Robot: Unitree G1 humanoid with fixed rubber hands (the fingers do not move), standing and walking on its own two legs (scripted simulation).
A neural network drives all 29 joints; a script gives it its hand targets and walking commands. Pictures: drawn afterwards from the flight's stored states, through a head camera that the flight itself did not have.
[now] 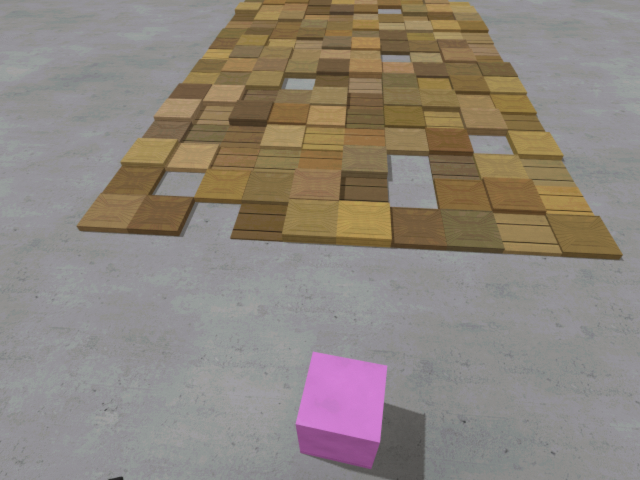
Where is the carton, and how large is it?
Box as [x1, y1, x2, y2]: [296, 352, 386, 468]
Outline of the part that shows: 313,352 296,420 296,429 300,452 370,468 380,437 386,365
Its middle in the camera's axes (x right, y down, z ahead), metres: +0.07 +0.48 +1.10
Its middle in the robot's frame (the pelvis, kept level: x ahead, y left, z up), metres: +0.46 -0.02 -0.66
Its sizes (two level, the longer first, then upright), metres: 0.210 0.200 0.250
